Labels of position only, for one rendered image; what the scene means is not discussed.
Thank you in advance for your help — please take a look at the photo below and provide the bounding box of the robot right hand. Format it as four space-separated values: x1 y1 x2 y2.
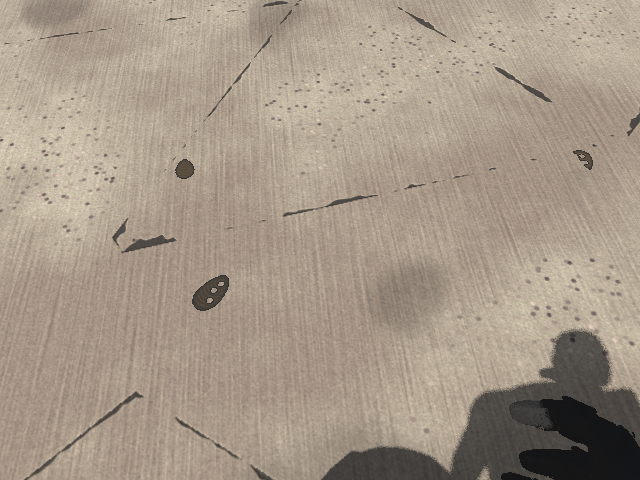
501 396 640 480

